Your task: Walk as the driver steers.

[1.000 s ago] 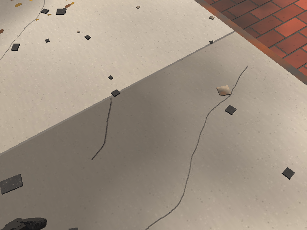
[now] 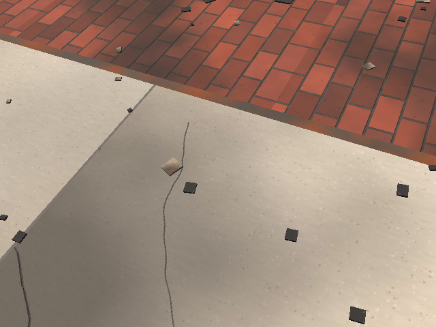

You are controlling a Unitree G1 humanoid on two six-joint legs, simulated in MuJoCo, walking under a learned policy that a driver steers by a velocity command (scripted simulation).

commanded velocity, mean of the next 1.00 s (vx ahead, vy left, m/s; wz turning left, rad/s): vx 0.00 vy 0.00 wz -0.26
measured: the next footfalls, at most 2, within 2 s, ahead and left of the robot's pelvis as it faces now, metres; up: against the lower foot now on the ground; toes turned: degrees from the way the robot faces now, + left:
left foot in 0.54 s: +0.10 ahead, +0.12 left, +0.00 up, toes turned -14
